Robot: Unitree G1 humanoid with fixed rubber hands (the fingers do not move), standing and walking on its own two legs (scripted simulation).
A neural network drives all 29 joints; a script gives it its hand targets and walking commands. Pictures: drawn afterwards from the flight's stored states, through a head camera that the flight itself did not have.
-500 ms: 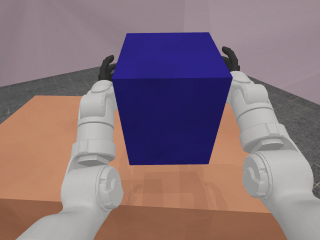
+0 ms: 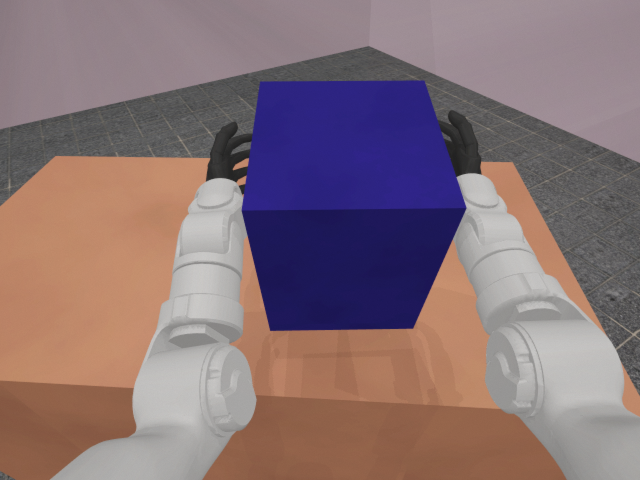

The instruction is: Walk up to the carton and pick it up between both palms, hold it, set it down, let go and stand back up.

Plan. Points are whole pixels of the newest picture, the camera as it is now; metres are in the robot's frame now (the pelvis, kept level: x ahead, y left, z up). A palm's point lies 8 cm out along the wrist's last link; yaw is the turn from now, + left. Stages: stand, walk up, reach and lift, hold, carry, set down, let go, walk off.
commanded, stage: set down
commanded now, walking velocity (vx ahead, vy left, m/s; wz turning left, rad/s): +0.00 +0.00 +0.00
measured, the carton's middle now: (342, 214) +0.41 +0.00 +0.16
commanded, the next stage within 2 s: none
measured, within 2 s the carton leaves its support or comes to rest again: neither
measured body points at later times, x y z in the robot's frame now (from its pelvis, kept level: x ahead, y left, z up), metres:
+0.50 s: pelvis +0.01 +0.00 +0.00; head -0.02 +0.00 +0.45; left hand +0.42 +0.16 +0.19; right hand +0.45 -0.13 +0.20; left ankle +0.05 +0.12 -0.74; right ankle +0.06 -0.12 -0.74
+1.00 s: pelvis +0.02 +0.00 +0.00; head +0.01 +0.00 +0.45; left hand +0.43 +0.17 +0.16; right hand +0.47 -0.12 +0.17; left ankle +0.05 +0.12 -0.74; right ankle +0.06 -0.12 -0.74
